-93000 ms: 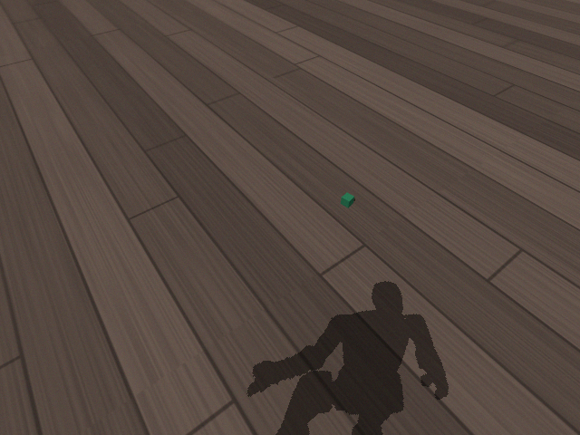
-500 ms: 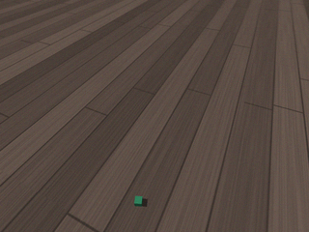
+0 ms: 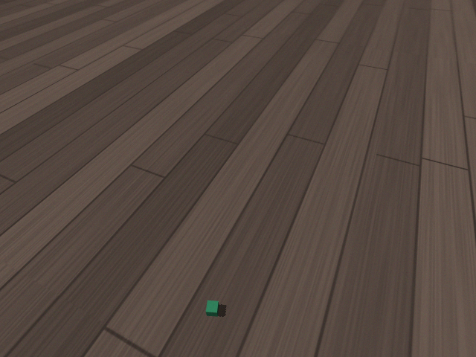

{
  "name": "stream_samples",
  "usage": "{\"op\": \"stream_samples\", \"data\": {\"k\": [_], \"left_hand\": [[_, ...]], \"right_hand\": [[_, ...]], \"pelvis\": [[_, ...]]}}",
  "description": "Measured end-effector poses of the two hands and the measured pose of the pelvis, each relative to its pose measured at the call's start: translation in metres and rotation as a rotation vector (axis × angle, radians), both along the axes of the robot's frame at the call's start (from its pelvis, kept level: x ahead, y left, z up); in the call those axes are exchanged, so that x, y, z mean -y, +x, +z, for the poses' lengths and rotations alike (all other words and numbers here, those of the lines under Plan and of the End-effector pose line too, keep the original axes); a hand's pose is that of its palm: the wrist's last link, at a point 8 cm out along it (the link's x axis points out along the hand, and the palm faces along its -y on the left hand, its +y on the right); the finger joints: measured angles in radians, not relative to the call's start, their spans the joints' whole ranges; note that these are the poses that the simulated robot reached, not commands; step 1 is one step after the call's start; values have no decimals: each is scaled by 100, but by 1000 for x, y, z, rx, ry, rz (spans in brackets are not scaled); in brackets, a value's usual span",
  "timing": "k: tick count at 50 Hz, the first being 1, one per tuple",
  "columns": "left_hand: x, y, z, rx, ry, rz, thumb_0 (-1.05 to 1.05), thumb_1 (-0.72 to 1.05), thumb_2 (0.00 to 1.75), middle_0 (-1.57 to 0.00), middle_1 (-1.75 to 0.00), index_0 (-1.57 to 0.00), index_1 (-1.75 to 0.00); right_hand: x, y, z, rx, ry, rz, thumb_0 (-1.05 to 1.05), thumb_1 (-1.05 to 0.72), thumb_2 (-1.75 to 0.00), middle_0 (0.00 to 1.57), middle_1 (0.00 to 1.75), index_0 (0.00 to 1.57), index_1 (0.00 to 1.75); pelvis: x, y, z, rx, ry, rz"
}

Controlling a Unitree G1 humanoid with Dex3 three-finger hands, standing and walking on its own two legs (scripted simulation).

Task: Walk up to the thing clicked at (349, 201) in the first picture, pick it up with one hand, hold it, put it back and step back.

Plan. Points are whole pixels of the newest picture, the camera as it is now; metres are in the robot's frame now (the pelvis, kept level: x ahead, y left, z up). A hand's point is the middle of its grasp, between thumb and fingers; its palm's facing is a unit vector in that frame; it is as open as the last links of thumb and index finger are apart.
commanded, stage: stand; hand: left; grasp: from above
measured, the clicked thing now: (212, 308) +0.47 +0.14 -0.76
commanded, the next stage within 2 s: step back in 1.36 s
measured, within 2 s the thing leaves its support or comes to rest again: neither
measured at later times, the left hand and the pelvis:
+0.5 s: hand out of the picture +0.08 +0.24 -0.15, palm faces +0.02 -0.94 -0.34, open 7.4 cm; pelvis +0.01 -0.01 +0.00, yaw +0 degrees
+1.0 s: hand out of the picture +0.08 +0.24 -0.15, palm faces +0.02 -0.94 -0.34, open 7.4 cm; pelvis +0.02 -0.01 +0.00, yaw +0 degrees
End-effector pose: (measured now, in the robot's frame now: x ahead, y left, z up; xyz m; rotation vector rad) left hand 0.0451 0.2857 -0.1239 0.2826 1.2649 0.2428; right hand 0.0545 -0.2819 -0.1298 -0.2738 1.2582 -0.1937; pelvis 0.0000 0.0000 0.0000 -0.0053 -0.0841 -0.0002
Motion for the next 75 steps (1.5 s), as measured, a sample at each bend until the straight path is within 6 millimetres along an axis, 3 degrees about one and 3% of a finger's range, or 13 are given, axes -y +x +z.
{"op": "stream_samples", "data": {"k": [18, 54, 69, 75], "left_hand": [[5, 23, 5, 28, 0, -7, 0, 91, 90, -20, -30, -21, -30], [5, 33, 9, 28, 9, -16, 0, 91, 90, -20, -30, -21, -30], [10, 33, 10, 41, 5, -25, 0, 91, 90, -20, -30, -21, -30], [-7, 29, 7, 48, 33, -24, 0, 90, 90, -20, -30, -21, -30]], "right_hand": [[9, 15, 2, 15, -6, 13, 0, -91, -90, 20, 30, 20, 30], [18, 30, 4, 23, -11, 30, 0, -90, -90, 20, 30, 21, 30], [26, 25, 4, 21, -12, 25, 0, -90, -90, 20, 30, 21, 30], [32, 17, 3, 16, -42, 20, 0, -91, -90, 20, 30, 21, 30]], "pelvis": [[7, 8, 2, -9, 2, -2], [12, 17, 2, -26, 7, -1], [17, 13, 2, -29, 6, -3], [7, -11, -5, -30, 8, -3]]}}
